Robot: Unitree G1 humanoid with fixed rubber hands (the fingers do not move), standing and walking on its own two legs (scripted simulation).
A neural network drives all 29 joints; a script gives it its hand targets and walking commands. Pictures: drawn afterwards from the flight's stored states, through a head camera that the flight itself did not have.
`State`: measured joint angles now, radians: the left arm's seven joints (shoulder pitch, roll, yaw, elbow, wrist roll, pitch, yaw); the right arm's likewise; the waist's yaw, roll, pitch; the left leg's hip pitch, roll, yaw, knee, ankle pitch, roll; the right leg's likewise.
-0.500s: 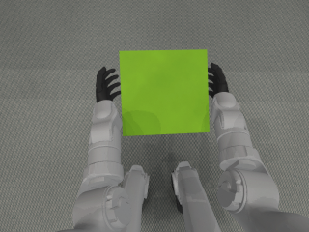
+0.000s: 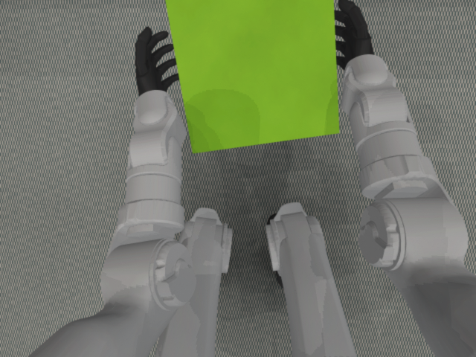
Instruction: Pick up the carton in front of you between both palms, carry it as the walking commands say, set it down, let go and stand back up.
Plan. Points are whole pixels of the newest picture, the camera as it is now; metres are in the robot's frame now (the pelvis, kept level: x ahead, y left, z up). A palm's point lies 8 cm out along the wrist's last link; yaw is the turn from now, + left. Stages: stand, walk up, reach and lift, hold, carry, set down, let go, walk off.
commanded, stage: set down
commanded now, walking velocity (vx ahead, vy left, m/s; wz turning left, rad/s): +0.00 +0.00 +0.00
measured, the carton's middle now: (251, 78) +0.53 -0.04 -0.23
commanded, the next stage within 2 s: none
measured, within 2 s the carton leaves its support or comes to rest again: rests again in 1.02 s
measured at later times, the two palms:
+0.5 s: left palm (169, 91) +0.52 +0.11 -0.24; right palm (327, 51) +0.56 -0.18 -0.24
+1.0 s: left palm (169, 90) +0.53 +0.12 -0.25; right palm (332, 58) +0.56 -0.19 -0.26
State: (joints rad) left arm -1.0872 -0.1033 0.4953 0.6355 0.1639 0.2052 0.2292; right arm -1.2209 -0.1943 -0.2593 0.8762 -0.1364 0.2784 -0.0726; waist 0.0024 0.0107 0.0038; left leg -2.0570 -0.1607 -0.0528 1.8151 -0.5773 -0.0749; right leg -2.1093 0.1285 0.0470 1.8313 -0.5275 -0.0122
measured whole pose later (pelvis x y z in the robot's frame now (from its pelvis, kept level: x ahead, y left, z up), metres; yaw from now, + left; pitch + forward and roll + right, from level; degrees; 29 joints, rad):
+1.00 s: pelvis -0.01 +0.00 -0.09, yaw +2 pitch +37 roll +4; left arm -1.39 -0.01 0.57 0.77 0.16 0.22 0.13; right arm -1.57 -0.38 -0.24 1.11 -0.14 0.24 0.07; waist -0.01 0.05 0.37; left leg -2.18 -0.18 0.00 2.16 -0.64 -0.08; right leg -2.22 0.07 0.01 2.20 -0.61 -0.04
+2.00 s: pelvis -0.03 +0.00 -0.09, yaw +3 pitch +32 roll +5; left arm -1.43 0.20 0.24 0.84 -0.17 0.23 0.25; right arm -1.62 -0.62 -0.01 1.12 0.15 0.21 0.07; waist 0.00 0.04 0.44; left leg -2.12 -0.09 0.05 2.13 -0.58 -0.04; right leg -2.17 0.02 0.00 2.17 -0.57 -0.07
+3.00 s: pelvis +0.02 -0.01 +0.19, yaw +0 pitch +42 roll +3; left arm -0.93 0.11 0.29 0.55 0.03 0.25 0.12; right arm -1.14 -0.40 -0.27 0.88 -0.13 0.22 0.10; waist 0.03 0.02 0.04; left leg -1.44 -0.07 -0.03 1.02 -0.31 -0.02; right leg -1.48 0.06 0.04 1.06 -0.31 -0.04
